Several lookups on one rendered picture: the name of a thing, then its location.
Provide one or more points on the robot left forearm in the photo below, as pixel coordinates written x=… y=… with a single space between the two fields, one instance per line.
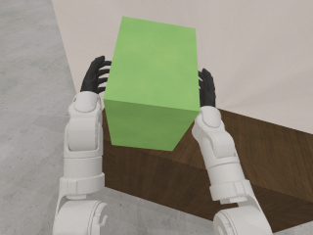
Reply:
x=83 y=150

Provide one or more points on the robot right forearm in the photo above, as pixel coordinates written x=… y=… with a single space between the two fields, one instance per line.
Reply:
x=226 y=176

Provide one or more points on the pedestal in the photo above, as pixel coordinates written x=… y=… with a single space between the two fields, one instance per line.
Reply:
x=277 y=161

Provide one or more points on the left robot upper arm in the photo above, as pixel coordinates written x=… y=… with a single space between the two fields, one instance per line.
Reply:
x=83 y=217

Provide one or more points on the right robot hand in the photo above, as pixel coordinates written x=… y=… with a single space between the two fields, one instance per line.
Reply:
x=207 y=89

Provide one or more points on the carton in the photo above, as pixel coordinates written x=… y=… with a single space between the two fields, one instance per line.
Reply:
x=152 y=94

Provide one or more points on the right robot upper arm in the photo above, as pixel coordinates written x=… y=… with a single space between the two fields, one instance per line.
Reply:
x=245 y=220

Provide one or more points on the left robot hand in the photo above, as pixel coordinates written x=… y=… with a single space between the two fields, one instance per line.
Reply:
x=91 y=80

